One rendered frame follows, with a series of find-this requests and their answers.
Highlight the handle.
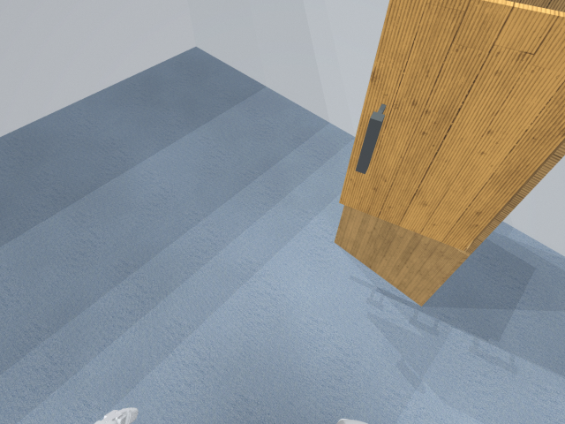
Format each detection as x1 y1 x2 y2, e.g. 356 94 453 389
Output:
356 104 386 174

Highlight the cupboard door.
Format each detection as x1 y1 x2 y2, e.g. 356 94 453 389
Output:
339 0 565 251

